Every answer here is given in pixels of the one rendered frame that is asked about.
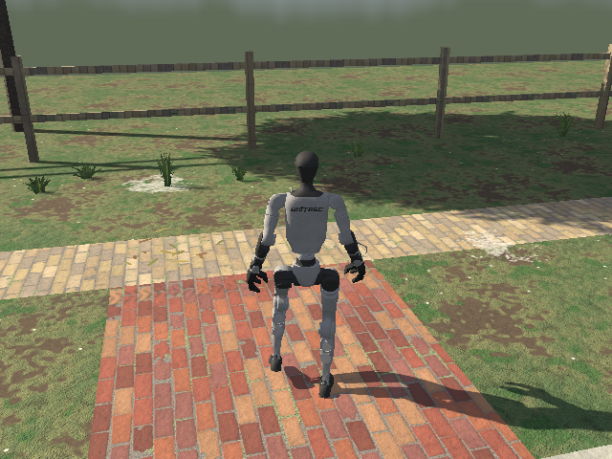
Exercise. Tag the robot right foot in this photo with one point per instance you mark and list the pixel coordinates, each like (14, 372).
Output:
(324, 390)

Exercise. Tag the robot left hand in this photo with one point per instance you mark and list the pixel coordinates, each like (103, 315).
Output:
(251, 277)

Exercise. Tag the humanoid robot head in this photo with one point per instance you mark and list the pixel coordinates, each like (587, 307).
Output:
(306, 165)

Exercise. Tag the right robot upper arm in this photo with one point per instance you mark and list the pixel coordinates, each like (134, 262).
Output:
(336, 202)

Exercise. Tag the robot right hand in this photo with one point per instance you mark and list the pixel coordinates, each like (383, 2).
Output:
(360, 269)

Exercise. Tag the left robot upper arm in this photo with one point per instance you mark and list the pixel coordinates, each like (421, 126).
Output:
(276, 202)

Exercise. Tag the robot left forearm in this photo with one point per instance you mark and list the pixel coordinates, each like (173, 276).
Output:
(259, 255)

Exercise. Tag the robot right forearm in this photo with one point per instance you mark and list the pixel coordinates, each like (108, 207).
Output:
(354, 252)

